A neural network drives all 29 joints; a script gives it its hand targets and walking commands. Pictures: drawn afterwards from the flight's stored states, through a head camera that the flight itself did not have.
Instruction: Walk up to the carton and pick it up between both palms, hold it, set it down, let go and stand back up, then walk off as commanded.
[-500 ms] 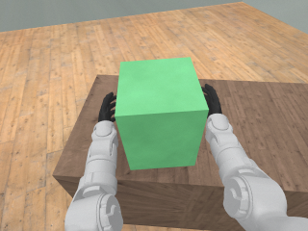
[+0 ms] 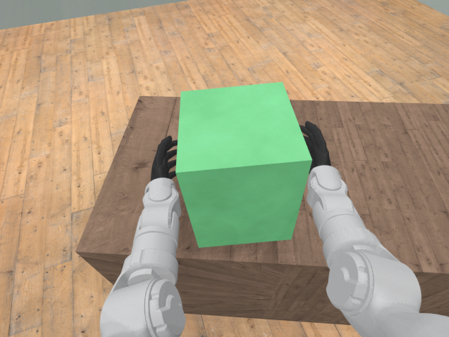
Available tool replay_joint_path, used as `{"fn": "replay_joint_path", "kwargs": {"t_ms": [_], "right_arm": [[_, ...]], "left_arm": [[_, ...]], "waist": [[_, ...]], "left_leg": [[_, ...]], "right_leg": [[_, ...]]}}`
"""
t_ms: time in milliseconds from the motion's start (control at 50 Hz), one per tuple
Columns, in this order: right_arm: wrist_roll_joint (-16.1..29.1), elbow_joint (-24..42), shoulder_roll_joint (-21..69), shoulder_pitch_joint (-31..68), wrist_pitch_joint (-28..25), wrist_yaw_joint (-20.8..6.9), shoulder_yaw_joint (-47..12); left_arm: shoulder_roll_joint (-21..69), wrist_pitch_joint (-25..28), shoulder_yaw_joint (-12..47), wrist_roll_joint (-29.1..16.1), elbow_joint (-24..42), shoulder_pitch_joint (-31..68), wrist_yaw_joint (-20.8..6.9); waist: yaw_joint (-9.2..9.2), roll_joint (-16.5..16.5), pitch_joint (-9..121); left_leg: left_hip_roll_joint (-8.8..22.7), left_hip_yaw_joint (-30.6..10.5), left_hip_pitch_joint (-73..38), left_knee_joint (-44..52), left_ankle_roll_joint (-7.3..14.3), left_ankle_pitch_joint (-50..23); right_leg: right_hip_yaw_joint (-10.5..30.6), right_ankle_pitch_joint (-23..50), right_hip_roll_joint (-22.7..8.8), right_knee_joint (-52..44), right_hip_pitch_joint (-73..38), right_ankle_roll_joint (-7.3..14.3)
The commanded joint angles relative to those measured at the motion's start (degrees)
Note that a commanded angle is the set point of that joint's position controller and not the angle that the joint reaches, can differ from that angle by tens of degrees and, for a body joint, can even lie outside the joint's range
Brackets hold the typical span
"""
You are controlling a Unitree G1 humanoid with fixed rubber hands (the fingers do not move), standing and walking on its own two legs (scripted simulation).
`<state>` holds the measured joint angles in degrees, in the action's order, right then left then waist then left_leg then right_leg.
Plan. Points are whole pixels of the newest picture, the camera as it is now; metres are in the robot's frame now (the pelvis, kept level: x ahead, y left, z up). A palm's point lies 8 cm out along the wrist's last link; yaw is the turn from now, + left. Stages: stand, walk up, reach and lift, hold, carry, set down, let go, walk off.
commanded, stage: set down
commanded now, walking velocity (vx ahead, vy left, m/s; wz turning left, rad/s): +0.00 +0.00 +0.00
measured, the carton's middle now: (238, 168) +0.43 +0.02 +0.03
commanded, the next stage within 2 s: none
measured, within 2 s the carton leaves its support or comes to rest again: rests again in 0.90 s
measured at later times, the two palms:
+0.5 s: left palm (167, 190) +0.38 +0.16 +0.02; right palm (312, 174) +0.42 -0.12 +0.03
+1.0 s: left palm (167, 191) +0.38 +0.16 +0.01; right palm (312, 178) +0.42 -0.12 +0.03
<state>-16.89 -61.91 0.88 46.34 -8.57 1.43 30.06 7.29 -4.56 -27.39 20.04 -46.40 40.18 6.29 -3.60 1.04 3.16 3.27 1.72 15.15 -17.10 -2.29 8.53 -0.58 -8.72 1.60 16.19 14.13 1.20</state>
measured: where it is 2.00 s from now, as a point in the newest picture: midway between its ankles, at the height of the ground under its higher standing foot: outside the picture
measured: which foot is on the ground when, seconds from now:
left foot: down 0.00-1.00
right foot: down 0.00-1.00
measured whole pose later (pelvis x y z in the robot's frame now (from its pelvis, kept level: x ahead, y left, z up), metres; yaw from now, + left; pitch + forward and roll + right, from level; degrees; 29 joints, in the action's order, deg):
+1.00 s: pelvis -0.01 +0.00 -0.01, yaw +0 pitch +15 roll +0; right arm -24.9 -64.7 1.3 46.5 -17.1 0.9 36.4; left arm 6.0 9.9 -30.0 19.1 -57.8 41.8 7.4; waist -4.1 0.2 6.2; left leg 3.4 3.6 25.9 -19.0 -1.8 7.8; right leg -2.1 -8.5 0.8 19.2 25.5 1.3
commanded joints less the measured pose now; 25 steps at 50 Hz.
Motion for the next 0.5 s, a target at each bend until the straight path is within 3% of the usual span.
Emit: {"fn": "replay_joint_path", "kwargs": {"t_ms": [0,20,40,60,120,140,160,200,220,280,300,320,360,400,420,440,480], "right_arm": [[-2.52,5.33,30.73,35.66,-4.87,-8.93,-15.42],[-3.68,4.56,31.12,34.28,-5.27,-8.63,-14.21],[-3.53,5.39,31.35,35.31,-5.47,-8.73,-15.16],[-3.81,4.79,32.0,35.17,-5.91,-8.68,-14.63],[-4.41,6.56,32.31,36.51,-7.58,-8.61,-15.28],[-5.29,5.19,32.61,35.75,-7.97,-8.56,-14.99],[-4.58,5.59,32.25,36.4,-8.46,-8.63,-15.69],[-6.01,3.75,31.65,35.34,-9.24,-8.78,-14.63],[-6.18,3.68,31.72,34.94,-9.32,-8.47,-14.73],[-7.09,2.07,31.28,33.97,-10.01,-8.31,-14.15],[-6.34,1.89,32.47,34.23,-10.03,-8.25,-14.22],[-6.92,0.52,31.9,32.48,-10.02,-7.97,-14.4],[-7.25,0.46,31.96,34.08,-10.59,-8.02,-14.25],[-7.2,0.18,31.95,33.31,-11.1,-8.39,-15.0],[-7.07,-0.65,30.92,34.09,-11.38,-8.54,-14.95],[-6.53,-0.5,30.11,34.44,-11.57,-8.51,-14.76],[-6.43,-2.25,30.69,33.29,-11.3,-8.25,-13.28]], "left_arm": [[26.24,6.83,16.17,-0.36,7.66,43.26,-4.56],[26.51,6.95,16.66,-0.15,6.75,41.91,-4.91],[26.97,7.6,15.75,0.41,6.59,42.2,-4.96],[27.27,8.35,17.03,-0.69,7.54,43.34,-4.85],[27.32,10.49,18.1,-1.44,6.62,43.66,-4.59],[27.18,11.31,18.78,-2.69,6.35,44.33,-4.57],[27.49,11.92,18.67,-2.12,5.55,43.89,-4.16],[28.88,13.33,20.51,-2.48,6.79,45.21,-3.6],[28.1,13.4,19.4,-2.13,5.42,44.38,-3.45],[28.2,14.57,19.99,-2.32,4.12,43.17,-3.5],[27.52,15.1,19.91,-2.01,4.34,43.36,-3.27],[26.52,15.5,18.91,-1.95,3.67,43.03,-3.42],[26.51,16.08,18.19,-1.92,1.3,42.96,-3.59],[26.51,17.08,17.97,-1.91,1.59,43.03,-3.4],[26.25,17.27,19.06,-3.02,1.5,42.35,-3.19],[26.39,17.12,18.38,-2.41,-0.07,41.58,-3.33],[26.37,17.17,17.5,-1.85,-1.25,41.16,-3.49]], "waist": [[-1.94,1.02,37.79],[0.44,1.52,36.33],[-1.52,0.82,37.94],[-0.05,1.32,39.13],[-0.8,2.32,43.86],[0.77,1.89,45.63],[-0.44,0.69,47.12],[0.51,-1.42,48.75],[0.31,-0.03,49.06],[0.81,-0.28,47.92],[0.03,-0.85,47.83],[0.26,1.13,46.82],[0.6,0.75,47.5],[-0.62,1.58,48.56],[0.23,1.61,47.69],[-0.98,0.01,46.28],[-0.13,0.09,45.52]], "left_leg": [[-3.14,6.31,-8.72,-1.99,0.58,-20.77],[-3.28,5.95,-8.86,-2.46,0.33,-20.69],[-3.28,6.59,-9.11,-1.94,0.6,-20.95],[-3.34,5.99,-8.74,-2.38,0.34,-21.38],[-3.14,6.13,-5.3,-3.0,0.76,-22.68],[-3.02,5.77,-5.32,-3.73,0.43,-22.26],[-2.65,6.02,-5.66,-3.96,0.46,-23.52],[-2.26,5.68,-9.17,-5.11,-0.42,-26.92],[-2.14,5.63,-8.76,-5.4,-0.22,-25.83],[-2.08,5.4,-8.4,-5.12,-0.2,-26.53],[-2.2,5.75,-6.93,-5.45,-0.04,-25.56],[-2.28,5.56,-5.32,-4.9,0.15,-26.25],[-2.41,5.74,-2.73,-4.85,0.63,-23.4],[-2.24,5.75,-2.69,-5.6,0.44,-25.13],[-2.09,5.32,-3.18,-5.4,0.23,-25.51],[-2.23,5.88,-3.12,-5.15,0.17,-25.75],[-1.8,6.11,-3.61,-4.71,0.22,-24.31]], "right_leg": [[-4.61,29.99,-0.55,4.73,-16.79,-4.65],[-5.17,32.29,-0.5,5.41,-16.81,-4.55],[-4.71,31.29,-0.53,5.51,-16.66,-4.49],[-4.98,33.17,-0.55,5.82,-16.36,-4.65],[-3.86,37.56,-1.1,7.6,-18.57,-4.81],[-4.2,37.3,-0.89,7.71,-17.72,-4.72],[-4.65,37.26,-0.77,8.41,-16.7,-4.44],[-5.53,35.85,-0.29,7.7,-13.05,-3.9],[-4.85,35.36,-0.4,7.67,-12.96,-3.61],[-5.43,34.57,-0.2,7.31,-12.24,-3.71],[-5.18,34.0,-0.11,7.76,-12.94,-3.75],[-4.65,36.58,-0.5,8.14,-14.72,-3.99],[-4.49,36.59,-0.55,8.73,-16.01,-4.07],[-4.37,37.88,-0.64,9.8,-15.47,-4.18],[-4.93,38.12,-0.35,9.51,-13.46,-4.13],[-4.77,35.94,-0.27,8.92,-13.16,-3.66],[-4.47,33.34,-0.03,8.24,-11.83,-3.47]]}}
